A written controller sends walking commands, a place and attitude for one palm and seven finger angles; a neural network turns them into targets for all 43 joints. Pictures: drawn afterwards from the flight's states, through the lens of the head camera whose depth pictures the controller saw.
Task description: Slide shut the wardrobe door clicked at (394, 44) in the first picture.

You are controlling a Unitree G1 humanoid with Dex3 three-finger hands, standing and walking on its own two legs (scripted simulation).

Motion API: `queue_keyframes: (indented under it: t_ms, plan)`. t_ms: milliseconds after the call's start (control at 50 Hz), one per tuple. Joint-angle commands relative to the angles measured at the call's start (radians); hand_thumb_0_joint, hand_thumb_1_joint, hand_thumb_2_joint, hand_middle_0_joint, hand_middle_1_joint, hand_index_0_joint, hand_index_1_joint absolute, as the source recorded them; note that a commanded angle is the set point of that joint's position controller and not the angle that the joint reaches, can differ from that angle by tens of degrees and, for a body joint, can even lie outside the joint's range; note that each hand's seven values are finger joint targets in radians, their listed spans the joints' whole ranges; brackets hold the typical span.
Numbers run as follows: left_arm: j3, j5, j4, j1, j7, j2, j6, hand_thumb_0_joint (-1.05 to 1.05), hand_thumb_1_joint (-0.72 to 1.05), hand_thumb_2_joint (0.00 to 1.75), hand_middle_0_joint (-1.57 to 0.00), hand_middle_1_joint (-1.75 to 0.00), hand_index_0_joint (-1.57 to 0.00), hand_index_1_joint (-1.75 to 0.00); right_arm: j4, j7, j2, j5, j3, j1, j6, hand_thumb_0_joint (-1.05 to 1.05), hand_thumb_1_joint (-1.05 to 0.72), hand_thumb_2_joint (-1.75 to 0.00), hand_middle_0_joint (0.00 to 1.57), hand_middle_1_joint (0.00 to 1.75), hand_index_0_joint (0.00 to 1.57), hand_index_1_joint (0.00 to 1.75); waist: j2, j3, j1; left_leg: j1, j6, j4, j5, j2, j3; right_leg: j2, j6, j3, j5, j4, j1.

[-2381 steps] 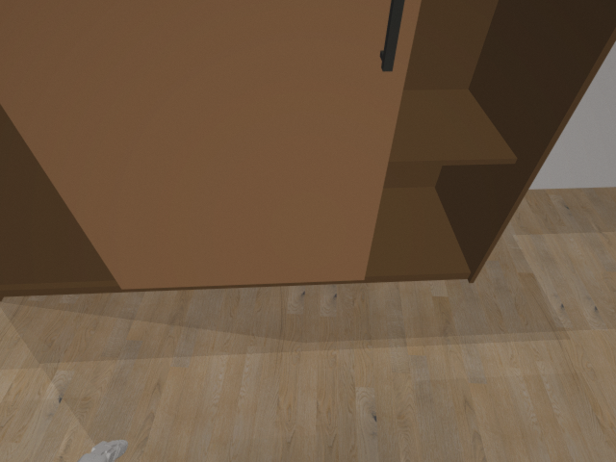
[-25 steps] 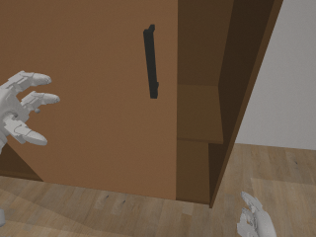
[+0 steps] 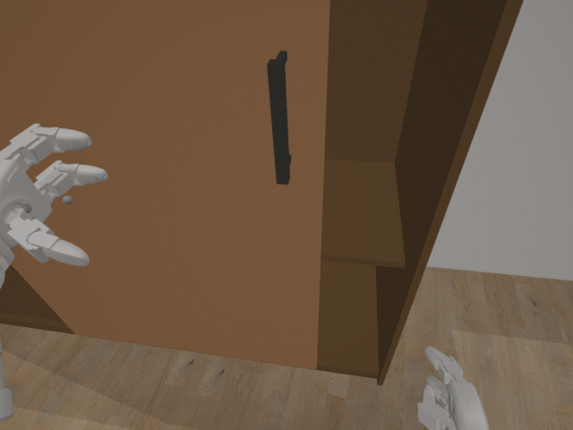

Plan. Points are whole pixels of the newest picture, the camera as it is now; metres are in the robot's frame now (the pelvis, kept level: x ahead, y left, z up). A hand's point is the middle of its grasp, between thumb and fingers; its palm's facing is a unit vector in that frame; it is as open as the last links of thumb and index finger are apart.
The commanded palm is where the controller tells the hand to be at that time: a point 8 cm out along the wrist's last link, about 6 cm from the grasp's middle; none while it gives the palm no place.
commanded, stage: move the hooked fingers beside the handle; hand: left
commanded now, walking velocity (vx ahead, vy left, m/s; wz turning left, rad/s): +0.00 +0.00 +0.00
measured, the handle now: (282, 121) +0.49 +0.06 +0.22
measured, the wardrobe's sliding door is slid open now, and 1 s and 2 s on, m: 0.21 0.21 0.21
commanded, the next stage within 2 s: none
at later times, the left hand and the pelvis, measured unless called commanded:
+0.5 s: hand (133, 181) +0.33 +0.23 +0.23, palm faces +0.03 -1.00 -0.07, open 14.0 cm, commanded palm +0.30 +0.27 +0.24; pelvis +0.00 +0.00 +0.00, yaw +0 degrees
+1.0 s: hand (190, 159) +0.37 +0.17 +0.23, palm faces -0.01 -1.00 -0.03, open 14.0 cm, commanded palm +0.35 +0.22 +0.23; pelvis +0.00 +0.00 +0.00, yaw -1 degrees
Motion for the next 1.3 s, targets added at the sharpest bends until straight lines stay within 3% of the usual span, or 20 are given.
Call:
queue_keyframes:
  t_ms: [0,60,100,140,160,260,360,400,440,540,640,700,760,820,900,960,1020,1080,1180,1280]
  plan:
    - [0.022,-0.014,-0.156,-0.375,0.025,0.239,-0.050,0.00,-0.50,0.30,-0.30,-1.20,-0.30,-1.20,-0.151,-0.010,-0.113,0.006,-0.051,-0.153,-0.069,0.00,-0.90,-0.90,0.20,0.30,0.20,0.30,0.041,-0.114,-0.022,0.096,0.040,-0.052,0.239,-0.035,-0.005,0.037,-0.016,-0.022,0.269,-0.063,-0.064]
    - [-0.075,0.012,-0.183,-0.454,0.044,0.173,-0.036,0.00,-0.50,0.30,-0.30,-1.20,-0.30,-1.20,-0.148,-0.016,-0.109,0.007,-0.049,-0.156,-0.065,0.00,-0.90,-0.90,0.20,0.30,0.20,0.30,0.051,-0.114,-0.036,0.103,0.040,-0.054,0.218,-0.034,-0.008,0.035,-0.017,-0.020,0.233,-0.068,-0.073]
    - [-0.071,0.022,-0.240,-0.464,0.056,0.178,-0.036,0.00,-0.50,0.30,-0.30,-1.20,-0.30,-1.20,-0.161,-0.017,-0.108,0.005,-0.051,-0.164,-0.069,0.00,-0.90,-0.90,0.20,0.30,0.20,0.30,0.059,-0.173,-0.028,0.128,0.042,-0.052,0.248,-0.035,-0.014,0.033,-0.021,-0.019,0.257,-0.054,-0.050]
    - [-0.034,0.024,-0.260,-0.470,0.073,0.207,-0.045,0.00,-0.50,0.30,-0.30,-1.20,-0.30,-1.20,-0.162,-0.017,-0.105,0.000,-0.051,-0.169,-0.068,0.00,-0.90,-0.90,0.20,0.30,0.20,0.30,0.022,-0.219,-0.018,0.140,0.042,-0.046,0.277,-0.035,-0.017,0.032,-0.022,-0.022,0.287,-0.043,-0.027]
    - [-0.019,0.023,-0.255,-0.449,0.086,0.217,-0.050,0.00,-0.50,0.30,-0.30,-1.20,-0.30,-1.20,-0.155,-0.016,-0.104,-0.003,-0.049,-0.169,-0.061,0.00,-0.90,-0.90,0.20,0.30,0.20,0.30,-0.010,-0.210,-0.011,0.123,0.042,-0.045,0.277,-0.035,-0.017,0.033,-0.022,-0.023,0.283,-0.048,-0.015]
    - [0.050,0.024,-0.203,-0.422,0.137,0.242,-0.042,0.00,-0.50,0.30,-0.30,-1.20,-0.30,-1.20,-0.142,-0.009,-0.103,-0.010,-0.053,-0.178,-0.045,0.00,-0.90,-0.90,0.20,0.30,0.20,0.30,-0.009,-0.233,0.014,0.107,0.039,-0.039,0.321,-0.035,-0.002,0.028,-0.023,-0.020,0.341,-0.034,0.018]
    - [-0.085,0.044,-0.093,-0.469,0.155,0.127,0.017,0.00,-0.50,0.30,-0.30,-1.20,-0.30,-1.20,-0.133,-0.007,-0.105,0.000,-0.054,-0.176,-0.014,0.00,-0.90,-0.90,0.20,0.30,0.20,0.30,-0.026,-0.116,-0.022,0.059,0.039,-0.047,0.251,-0.029,0.005,0.028,-0.015,-0.019,0.280,-0.053,-0.050]
    - [-0.117,0.048,-0.105,-0.515,0.156,0.109,0.020,0.00,-0.50,0.30,-0.30,-1.20,-0.30,-1.20,-0.141,-0.010,-0.109,0.001,-0.058,-0.178,-0.015,0.00,-0.90,-0.90,0.20,0.30,0.20,0.30,-0.039,-0.134,-0.031,0.074,0.045,-0.044,0.241,-0.031,0.001,0.028,-0.014,-0.015,0.275,-0.053,-0.057]
    - [-0.126,0.055,-0.162,-0.569,0.156,0.113,0.004,0.00,-0.50,0.30,-0.30,-1.20,-0.30,-1.20,-0.152,-0.014,-0.106,-0.001,-0.059,-0.182,-0.016,0.00,-0.90,-0.90,0.20,0.30,0.20,0.30,-0.022,-0.199,-0.032,0.111,0.047,-0.034,0.270,-0.034,0.000,0.026,-0.018,-0.012,0.302,-0.041,-0.040]
    - [-0.107,0.056,-0.189,-0.677,0.181,0.132,-0.061,0.00,-0.50,0.30,-0.30,-1.20,-0.30,-1.20,-0.137,-0.023,-0.099,-0.008,-0.059,-0.179,-0.023,0.00,-0.90,-0.90,0.20,0.30,0.20,0.30,-0.008,-0.271,-0.037,0.148,0.047,-0.026,0.286,-0.036,0.003,0.027,-0.020,-0.005,0.321,-0.035,-0.014]
    - [-0.141,0.074,-0.045,-0.678,0.221,0.093,-0.036,0.00,-0.50,0.30,-0.30,-1.20,-0.30,-1.20,-0.108,-0.022,-0.103,-0.008,-0.060,-0.167,-0.008,0.00,-0.90,-0.90,0.20,0.30,0.20,0.30,-0.019,-0.193,-0.037,0.095,0.044,-0.037,0.261,-0.034,0.008,0.025,-0.019,-0.005,0.302,-0.043,-0.033]
    - [-0.174,0.087,-0.033,-0.675,0.236,0.058,-0.016,0.00,-0.50,0.30,-0.30,-1.20,-0.30,-1.20,-0.115,-0.014,-0.102,-0.008,-0.064,-0.165,0.002,0.00,-0.90,-0.90,0.20,0.30,0.20,0.30,-0.020,-0.217,-0.034,0.098,0.044,-0.034,0.288,-0.035,0.010,0.022,-0.020,-0.004,0.333,-0.037,-0.016]
    - [-0.161,0.089,-0.015,-0.635,0.246,0.057,-0.012,0.00,-0.50,0.30,-0.30,-1.20,-0.30,-1.20,-0.122,-0.008,-0.101,-0.011,-0.068,-0.162,0.015,0.00,-0.90,-0.90,0.20,0.30,0.20,0.30,-0.076,-0.241,-0.023,0.092,0.047,-0.025,0.321,-0.033,0.013,0.024,-0.020,-0.005,0.378,-0.029,0.011]
    - [-0.168,0.085,-0.015,-0.710,0.254,0.052,-0.027,0.00,-0.50,0.30,-0.30,-1.20,-0.30,-1.20,-0.119,-0.009,-0.102,-0.012,-0.070,-0.159,0.019,0.00,-0.90,-0.90,0.20,0.30,0.20,0.30,-0.116,-0.235,-0.039,0.093,0.052,-0.028,0.301,-0.033,0.019,0.026,-0.013,0.001,0.377,-0.036,-0.001]
    - [-0.149,0.105,-0.042,-0.774,0.285,0.083,-0.061,0.00,-0.50,0.30,-0.30,-1.20,-0.30,-1.20,-0.116,-0.010,-0.099,-0.016,-0.073,-0.153,0.022,0.00,-0.90,-0.90,0.20,0.30,0.20,0.30,-0.070,-0.259,-0.038,0.109,0.051,-0.030,0.314,-0.030,0.023,0.026,-0.017,0.006,0.373,-0.033,0.011]
    - [-0.201,0.117,-0.033,-0.802,0.297,0.031,-0.071,0.00,-0.50,0.30,-0.30,-1.20,-0.30,-1.20,-0.110,-0.007,-0.092,-0.018,-0.071,-0.148,0.026,0.00,-0.90,-0.90,0.20,0.30,0.20,0.30,-0.018,-0.252,-0.044,0.119,0.049,-0.027,0.324,-0.032,0.027,0.025,-0.020,0.008,0.378,-0.035,0.004]
    - [-0.236,0.118,0.043,-0.851,0.301,0.002,-0.060,0.00,-0.50,0.30,-0.30,-1.20,-0.30,-1.20,-0.091,-0.013,-0.096,-0.013,-0.074,-0.134,0.031,0.00,-0.90,-0.90,0.20,0.30,0.20,0.30,-0.039,-0.217,-0.067,0.110,0.048,-0.038,0.275,-0.029,0.024,0.031,-0.019,0.008,0.332,-0.052,-0.027]
    - [-0.281,0.119,0.087,-0.876,0.312,-0.055,-0.057,0.00,-0.50,0.30,-0.30,-1.20,-0.30,-1.20,-0.086,-0.012,-0.095,-0.013,-0.075,-0.127,0.031,0.00,-0.90,-0.90,0.20,0.30,0.20,0.30,-0.033,-0.214,-0.070,0.108,0.048,-0.044,0.258,-0.028,0.016,0.032,-0.022,0.004,0.300,-0.057,-0.039]
    - [-0.249,0.127,0.150,-0.921,0.343,-0.034,-0.073,0.00,-0.50,0.30,-0.30,-1.20,-0.30,-1.20,-0.070,-0.009,-0.099,-0.019,-0.082,-0.107,0.038,0.00,-0.90,-0.90,0.20,0.30,0.20,0.30,-0.105,-0.249,-0.067,0.102,0.051,-0.040,0.295,-0.027,0.022,0.033,-0.019,0.005,0.347,-0.053,-0.011]
    - [-0.254,0.154,0.171,-1.005,0.381,-0.040,-0.114,0.00,-0.50,0.30,-0.30,-1.20,-0.30,-1.20,-0.067,-0.001,-0.089,-0.026,-0.083,-0.089,0.044,0.00,-0.90,-0.90,0.20,0.30,0.20,0.30,-0.055,-0.272,-0.068,0.110,0.051,-0.040,0.314,-0.027,0.031,0.033,-0.021,0.015,0.365,-0.050,0.001]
